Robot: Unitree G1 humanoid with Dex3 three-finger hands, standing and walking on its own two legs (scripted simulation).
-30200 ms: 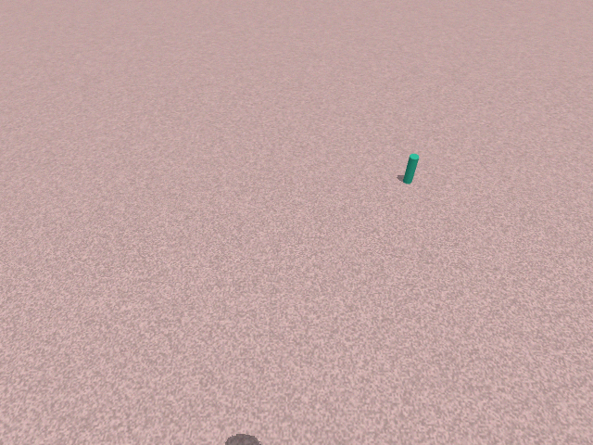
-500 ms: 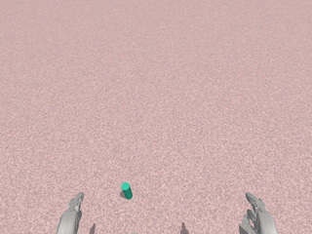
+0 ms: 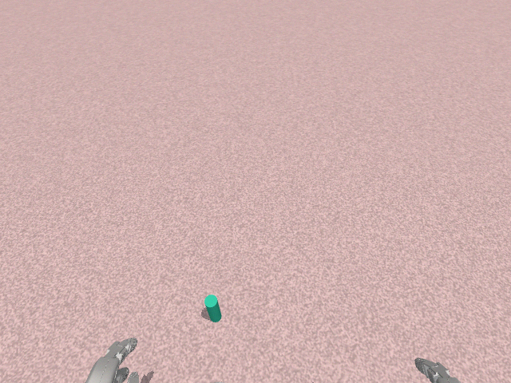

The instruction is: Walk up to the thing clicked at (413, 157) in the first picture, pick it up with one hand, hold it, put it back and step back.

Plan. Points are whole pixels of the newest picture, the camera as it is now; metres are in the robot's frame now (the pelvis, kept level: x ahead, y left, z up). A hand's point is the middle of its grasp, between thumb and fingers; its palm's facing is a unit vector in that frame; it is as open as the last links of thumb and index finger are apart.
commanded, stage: stand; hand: left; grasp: from the side
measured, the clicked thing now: (213, 309) +0.46 +0.20 -0.66
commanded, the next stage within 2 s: step back in 1.88 s
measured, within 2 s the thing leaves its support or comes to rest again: neither
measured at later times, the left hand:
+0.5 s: hand out of the picture +0.03 +0.25 -0.12, palm faces +0.01 -0.94 -0.35, open 7.4 cm
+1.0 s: hand out of the picture +0.04 +0.25 -0.12, palm faces +0.00 -0.94 -0.35, open 7.4 cm
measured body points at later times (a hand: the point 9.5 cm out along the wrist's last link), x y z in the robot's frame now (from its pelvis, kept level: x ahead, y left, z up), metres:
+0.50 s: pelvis -0.01 +0.01 +0.04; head -0.02 +0.00 +0.49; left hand +0.03 +0.30 -0.10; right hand +0.06 -0.27 -0.11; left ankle +0.02 +0.13 -0.70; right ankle +0.00 -0.13 -0.70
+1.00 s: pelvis -0.01 +0.00 +0.04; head -0.01 -0.01 +0.49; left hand +0.04 +0.30 -0.09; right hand +0.05 -0.30 -0.10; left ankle +0.02 +0.13 -0.70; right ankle +0.00 -0.13 -0.70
